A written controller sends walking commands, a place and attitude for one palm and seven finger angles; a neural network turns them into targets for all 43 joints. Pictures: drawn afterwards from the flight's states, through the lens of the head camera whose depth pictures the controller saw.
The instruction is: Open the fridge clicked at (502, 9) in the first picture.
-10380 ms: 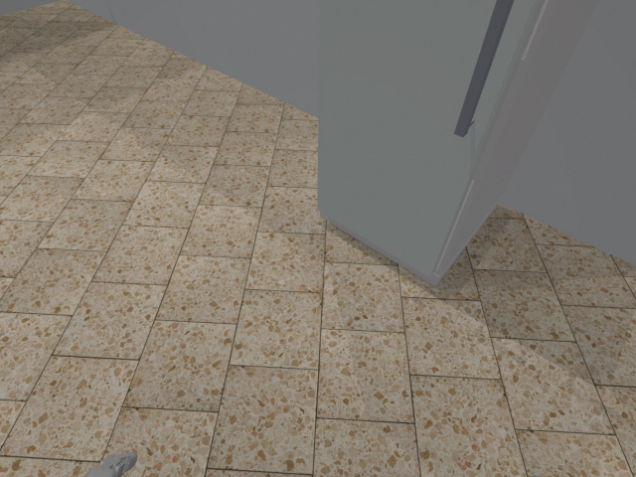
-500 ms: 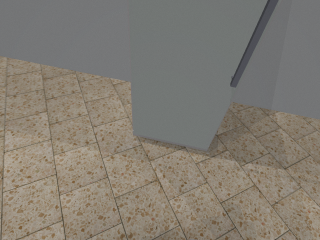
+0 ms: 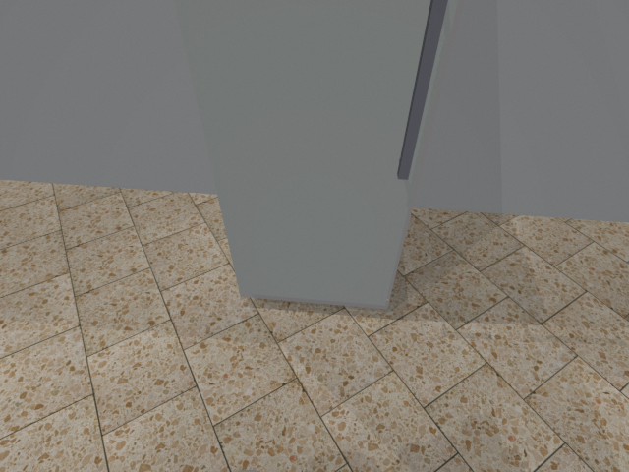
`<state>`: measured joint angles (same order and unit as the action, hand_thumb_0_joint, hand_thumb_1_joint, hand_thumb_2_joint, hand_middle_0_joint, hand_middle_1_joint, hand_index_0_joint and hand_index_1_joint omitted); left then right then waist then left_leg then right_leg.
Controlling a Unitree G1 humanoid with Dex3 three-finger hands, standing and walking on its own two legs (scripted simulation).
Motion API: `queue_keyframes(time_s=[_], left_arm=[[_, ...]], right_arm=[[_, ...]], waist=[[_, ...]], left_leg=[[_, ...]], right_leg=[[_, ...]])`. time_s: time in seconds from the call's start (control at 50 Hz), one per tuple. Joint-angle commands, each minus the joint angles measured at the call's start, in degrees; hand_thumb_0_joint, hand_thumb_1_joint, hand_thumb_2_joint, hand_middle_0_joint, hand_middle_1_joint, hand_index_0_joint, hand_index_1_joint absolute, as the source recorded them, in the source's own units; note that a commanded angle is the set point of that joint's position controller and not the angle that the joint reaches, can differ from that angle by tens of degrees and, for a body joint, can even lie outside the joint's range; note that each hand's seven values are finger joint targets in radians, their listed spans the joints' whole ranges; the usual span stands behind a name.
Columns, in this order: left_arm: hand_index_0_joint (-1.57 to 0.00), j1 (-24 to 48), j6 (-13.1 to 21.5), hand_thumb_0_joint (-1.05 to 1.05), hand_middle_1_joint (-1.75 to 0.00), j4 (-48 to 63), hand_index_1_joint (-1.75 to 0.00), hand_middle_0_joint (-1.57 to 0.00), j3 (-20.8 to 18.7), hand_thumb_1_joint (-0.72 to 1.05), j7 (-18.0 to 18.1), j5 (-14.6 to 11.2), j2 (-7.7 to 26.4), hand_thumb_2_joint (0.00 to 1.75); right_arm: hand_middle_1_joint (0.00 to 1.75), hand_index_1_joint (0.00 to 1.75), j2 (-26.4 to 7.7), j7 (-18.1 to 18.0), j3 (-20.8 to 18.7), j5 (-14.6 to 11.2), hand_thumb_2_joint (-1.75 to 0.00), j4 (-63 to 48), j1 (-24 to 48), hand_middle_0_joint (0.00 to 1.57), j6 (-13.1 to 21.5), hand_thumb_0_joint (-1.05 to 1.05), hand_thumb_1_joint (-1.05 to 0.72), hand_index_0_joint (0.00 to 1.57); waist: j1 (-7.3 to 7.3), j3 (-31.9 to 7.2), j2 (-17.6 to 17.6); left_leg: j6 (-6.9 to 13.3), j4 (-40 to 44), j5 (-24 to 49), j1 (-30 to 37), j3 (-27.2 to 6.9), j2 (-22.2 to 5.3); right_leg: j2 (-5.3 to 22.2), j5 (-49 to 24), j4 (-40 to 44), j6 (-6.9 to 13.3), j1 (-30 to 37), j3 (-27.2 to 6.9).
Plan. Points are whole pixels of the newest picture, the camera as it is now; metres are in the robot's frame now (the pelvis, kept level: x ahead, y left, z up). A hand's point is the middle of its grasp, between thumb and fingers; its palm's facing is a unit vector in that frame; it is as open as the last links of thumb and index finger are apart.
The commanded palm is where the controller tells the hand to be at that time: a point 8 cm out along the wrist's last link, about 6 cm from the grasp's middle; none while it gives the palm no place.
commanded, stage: take the last steps up to it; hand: right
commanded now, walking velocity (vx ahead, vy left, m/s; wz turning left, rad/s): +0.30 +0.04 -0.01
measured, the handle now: (419, 86) +0.81 -0.17 +0.14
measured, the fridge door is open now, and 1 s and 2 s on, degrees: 0 0 0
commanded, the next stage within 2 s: come to a stop and stand still in 0.82 s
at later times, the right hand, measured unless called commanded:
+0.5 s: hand out of the picture +0.09 -0.08 -0.16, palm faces +0.12 +0.97 -0.20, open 7.3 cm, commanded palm none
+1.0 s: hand (415, 419) +0.27 -0.15 -0.19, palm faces +0.12 +0.97 -0.19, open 7.4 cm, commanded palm none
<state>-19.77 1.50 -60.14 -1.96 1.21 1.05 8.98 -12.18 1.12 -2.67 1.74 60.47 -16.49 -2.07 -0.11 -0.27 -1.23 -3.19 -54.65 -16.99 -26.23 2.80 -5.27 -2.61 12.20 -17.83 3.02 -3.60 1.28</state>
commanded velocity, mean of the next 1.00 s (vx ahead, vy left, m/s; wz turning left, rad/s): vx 0.20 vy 0.00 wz -0.03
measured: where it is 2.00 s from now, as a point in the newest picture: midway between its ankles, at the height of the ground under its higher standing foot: outside the picture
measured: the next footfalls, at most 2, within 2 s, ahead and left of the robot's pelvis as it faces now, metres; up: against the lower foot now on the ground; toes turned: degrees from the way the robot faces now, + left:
left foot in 0.20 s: +0.14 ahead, +0.15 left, +0.00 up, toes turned +7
right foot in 0.80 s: +0.35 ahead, -0.06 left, +0.00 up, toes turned -10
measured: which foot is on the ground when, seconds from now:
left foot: up 0.00-0.18, down 0.20-0.82, up 0.84-1.00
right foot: down 0.00-0.20, up 0.22-0.78, down 0.80-1.00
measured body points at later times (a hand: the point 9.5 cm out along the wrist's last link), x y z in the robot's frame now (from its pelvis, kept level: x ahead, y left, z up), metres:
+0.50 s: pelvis +0.13 +0.08 +0.00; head +0.13 +0.11 +0.45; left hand +0.16 +0.32 -0.17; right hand +0.08 -0.13 -0.15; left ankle +0.10 +0.15 -0.75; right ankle +0.17 -0.08 -0.66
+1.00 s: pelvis +0.29 +0.02 -0.01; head +0.31 +0.02 +0.44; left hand +0.39 +0.25 -0.15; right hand +0.26 -0.20 -0.17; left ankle +0.28 +0.15 -0.68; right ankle +0.31 -0.06 -0.75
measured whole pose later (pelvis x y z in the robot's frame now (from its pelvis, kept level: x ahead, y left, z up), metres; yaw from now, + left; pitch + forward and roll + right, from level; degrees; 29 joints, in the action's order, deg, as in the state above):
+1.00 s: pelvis +0.29 +0.02 -0.01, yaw -1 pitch -2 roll -1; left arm -8.9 4.2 -58.3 -2.9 2.0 0.3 8.6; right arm -8.5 -1.5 -2.9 1.1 63.6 -18.2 0.8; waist -2.0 3.8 -1.9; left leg -0.8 -62.9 -21.0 -26.3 2.8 -5.8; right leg -1.2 13.0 -26.3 4.0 -11.8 10.2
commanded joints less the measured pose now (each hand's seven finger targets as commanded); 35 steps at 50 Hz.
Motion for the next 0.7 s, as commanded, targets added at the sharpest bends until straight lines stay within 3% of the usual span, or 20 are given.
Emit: queue_keyframes(time_s=[0.0, 0.08, 0.1, 0.14, 0.16, 0.18, 0.2, 0.22, 0.24, 0.26, 0.28, 0.32, 0.38, 0.52, 0.62, 0.68], left_arm=[[-0.2, -4.43, 1.23, 0.0, -0.3, 0.73, -0.3, -0.2, -2.3, 0.9, 0.6, 0.33, 9.65, 0.9], [-0.2, -3.03, 1.05, 0.0, -0.3, -0.1, -0.3, -0.2, -2.33, 0.9, 0.41, 0.67, 9.94, 0.9], [-0.2, -2.56, 1.0, 0.0, -0.3, -0.37, -0.3, -0.2, -2.33, 0.9, 0.35, 0.65, 9.75, 0.9], [-0.2, -2.54, 0.94, 0.0, -0.3, -0.99, -0.3, -0.2, -1.98, 0.9, 0.3, 0.53, 8.26, 0.9], [-0.2, -3.16, 1.19, 0.0, -0.3, -1.03, -0.3, -0.2, -1.59, 0.9, 0.03, 0.1, 6.23, 0.9], [-0.2, -3.19, 1.57, 0.0, -0.3, 0.68, -0.3, -0.2, -0.88, 0.9, -0.38, -0.31, 2.32, 0.9], [-0.2, -0.04, 1.01, 0.0, -0.3, 2.42, -0.3, -0.2, -1.52, 0.9, -0.72, -0.06, 5.71, 0.9], [-0.2, 0.07, 0.69, 0.0, -0.3, 1.74, -0.3, -0.2, -2.2, 0.9, -1.07, 0.12, 5.94, 0.9], [-0.2, 1.12, 0.48, 0.0, -0.3, 1.27, -0.3, -0.2, -2.29, 0.9, -1.3, 0.22, 5.23, 0.9], [-0.2, 0.61, 0.19, 0.0, -0.3, 0.71, -0.3, -0.2, -2.3, 0.9, -1.49, 0.44, 4.7, 0.9], [-0.2, -0.5, -0.21, 0.0, -0.3, -0.11, -0.3, -0.2, -2.31, 0.9, -1.67, 0.58, 3.42, 0.9], [-0.2, -2.67, -0.63, 0.0, -0.3, -1.4, -0.3, -0.2, -2.11, 0.9, -1.86, 0.78, 1.4, 0.9], [-0.2, -0.88, -0.95, 0.0, -0.3, -0.76, -0.3, -0.2, -2.11, 0.9, -1.97, 0.77, 1.86, 0.9], [-0.2, 10.16, -0.67, 0.0, -0.3, 3.03, -0.3, -0.2, -1.64, 0.9, -2.58, 0.46, 2.17, 0.9], [-0.2, 17.44, 0.04, 0.0, -0.3, 5.46, -0.3, -0.2, -0.73, 0.9, -2.92, 0.2, 1.08, 0.9], [-0.2, 17.89, 0.46, 0.0, -0.3, 5.7, -0.3, -0.2, -0.48, 0.9, -2.67, 0.11, 1.08, 0.9]], right_arm=[[0.3, 0.3, -2.29, 0.09, -0.55, -0.34, -0.9, -6.41, 8.29, 0.2, 2.34, 0.0, -0.9, 0.2], [0.3, 0.3, -0.83, 0.24, -0.81, -0.51, -0.9, -6.16, 6.59, 0.2, 2.89, 0.0, -0.9, 0.2], [0.3, 0.3, -1.26, 0.25, -1.15, -0.57, -0.9, -5.59, 4.74, 0.2, 3.17, 0.0, -0.9, 0.2], [0.3, 0.3, -1.82, -0.09, -1.52, -0.26, -0.9, -2.32, -3.28, 0.2, 3.96, 0.0, -0.9, 0.2], [0.3, 0.3, -4.67, -0.49, -2.12, 0.04, -0.9, -0.57, -9.15, 0.2, 4.79, 0.0, -0.9, 0.2], [0.3, 0.3, -10.23, -1.17, -3.23, 0.19, -0.9, 0.96, -14.9, 0.2, 5.36, 0.0, -0.9, 0.2], [0.3, 0.3, -11.03, -1.79, -3.14, -0.83, -0.9, 0.62, -16.08, 0.2, 4.97, 0.0, -0.9, 0.2], [0.3, 0.3, -9.69, -1.91, -3.12, -1.02, -0.9, -0.19, -11.35, 0.2, 5.18, 0.0, -0.9, 0.2], [0.3, 0.3, -7.48, -1.91, -2.66, -0.97, -0.9, -1.08, -6.9, 0.2, 5.26, 0.0, -0.9, 0.2], [0.3, 0.3, -5.09, -2.03, -1.9, -0.99, -0.9, -1.72, -4.47, 0.2, 5.48, 0.0, -0.9, 0.2], [0.3, 0.3, -2.73, -2.1, -1.23, -0.97, -0.9, -1.84, -3.18, 0.2, 5.88, 0.0, -0.9, 0.2], [0.3, 0.3, -0.35, -2.18, -0.65, -0.9, -0.9, -1.0, -4.62, 0.2, 6.63, 0.0, -0.9, 0.2], [0.3, 0.3, 0.04, -2.27, -0.03, -0.82, -0.9, 0.61, -8.17, 0.2, 7.24, 0.0, -0.9, 0.2], [0.3, 0.3, -0.33, -2.74, 0.32, -0.52, -0.9, 3.75, -13.66, 0.2, 8.21, 0.0, -0.9, 0.2], [0.3, 0.3, -0.51, -3.11, 0.41, -0.33, -0.9, 5.6, -16.46, 0.2, 7.59, 0.0, -0.9, 0.2], [0.3, 0.3, -1.01, -3.37, 0.26, -0.25, -0.9, 6.44, -16.77, 0.2, 6.9, 0.0, -0.9, 0.2]], waist=[[2.97, 8.54, 7.19], [1.39, 8.21, 8.49], [0.26, 7.58, 6.55], [-2.91, 4.29, 2.08], [-5.21, 1.22, -4.01], [-6.79, -0.93, -19.6], [-7.1, 1.44, -14.08], [-5.06, 3.53, -11.38], [-3.47, 6.74, -9.66], [-1.85, 7.4, -5.11], [-0.51, 7.74, -3.35], [0.51, 6.16, -1.8], [0.0, 5.49, -4.7], [-1.43, 8.42, -3.22], [-3.26, 9.56, -4.09], [-3.05, 8.13, -5.31]], left_leg=[[0.1, 7.13, -1.14, -7.32, -0.46, -1.6], [0.88, 15.94, -1.11, 2.59, 1.41, 0.19], [1.06, 18.9, 0.26, 7.9, 1.65, 0.83], [1.47, 26.53, 3.95, 21.05, 2.79, 2.46], [3.23, 31.57, -2.3, 30.04, -4.15, -3.11], [8.39, 39.79, -8.46, 36.88, -24.48, -16.78], [11.37, 46.09, -16.07, 30.4, -31.39, -21.32], [11.39, 48.49, -25.36, 23.87, -30.15, -19.55], [10.84, 49.26, -26.09, 18.64, -28.07, -18.17], [10.15, 48.67, -20.49, 16.0, -23.06, -16.35], [9.05, 48.31, -13.35, 13.81, -16.65, -13.83], [7.98, 47.19, -0.92, 15.18, -8.83, -10.28], [8.31, 46.57, 8.83, 18.83, -5.91, -9.25], [11.02, 44.78, 22.7, 24.9, -4.66, -11.18], [11.3, 42.07, 33.01, 26.5, -2.79, -11.43], [10.72, 37.85, 41.29, 27.99, -1.87, -11.23]], right_leg=[[18.66, 9.63, 10.24, 8.21, -2.1, -16.41], [17.71, 9.38, 7.79, 7.31, -7.82, -14.1], [17.35, 9.53, 5.57, 6.57, -10.75, -13.29], [12.45, 9.98, -4.31, 3.42, -15.53, -8.91], [7.91, 10.95, -16.22, 1.07, -21.37, -3.74], [1.52, 19.35, -33.3, -1.07, -32.35, 2.49], [3.51, 21.56, -42.59, -0.83, -34.4, -0.74], [5.93, 15.58, -47.24, -0.47, -34.07, -2.89], [7.03, 10.96, -49.71, -0.76, -34.43, -2.72], [8.18, 6.83, -50.04, -1.24, -32.95, -2.75], [8.86, 3.41, -49.11, -1.85, -30.85, -2.5], [8.61, -0.64, -47.93, -2.78, -29.65, -1.45], [8.66, -3.04, -46.07, -3.99, -32.39, -0.7], [9.87, -4.18, -36.67, -5.03, -38.13, 0.53], [7.99, -2.47, -25.42, -3.59, -32.94, 3.75], [5.92, 0.01, -20.61, -1.91, -26.98, 5.17]])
